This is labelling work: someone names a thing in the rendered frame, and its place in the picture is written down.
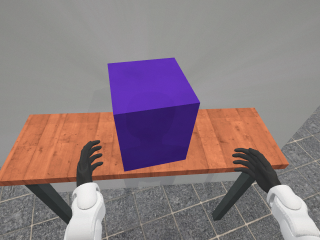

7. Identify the robot right hand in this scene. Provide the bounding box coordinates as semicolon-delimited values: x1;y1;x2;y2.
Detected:
232;148;282;193

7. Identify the robot right forearm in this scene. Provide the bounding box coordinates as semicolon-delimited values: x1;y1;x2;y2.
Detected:
266;184;320;240

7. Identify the robot left hand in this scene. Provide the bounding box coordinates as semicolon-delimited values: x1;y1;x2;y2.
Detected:
76;140;103;187

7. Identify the table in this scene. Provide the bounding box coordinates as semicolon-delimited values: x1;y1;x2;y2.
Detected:
0;107;289;225

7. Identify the robot left forearm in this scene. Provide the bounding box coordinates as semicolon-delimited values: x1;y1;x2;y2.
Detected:
63;182;106;240

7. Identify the carton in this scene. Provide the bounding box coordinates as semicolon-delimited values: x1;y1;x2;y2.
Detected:
107;57;200;172

